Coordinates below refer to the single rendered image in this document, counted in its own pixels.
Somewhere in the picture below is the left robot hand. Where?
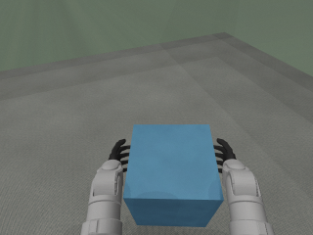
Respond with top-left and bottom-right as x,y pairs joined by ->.
109,139 -> 131,172

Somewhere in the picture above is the robot right forearm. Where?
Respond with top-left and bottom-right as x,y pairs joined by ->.
222,159 -> 275,235

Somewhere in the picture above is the right robot hand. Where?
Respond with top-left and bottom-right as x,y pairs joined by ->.
213,138 -> 236,173

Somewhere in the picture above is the robot left forearm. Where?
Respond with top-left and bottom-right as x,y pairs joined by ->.
80,160 -> 123,235

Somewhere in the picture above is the carton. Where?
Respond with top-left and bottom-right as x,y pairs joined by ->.
123,124 -> 224,227

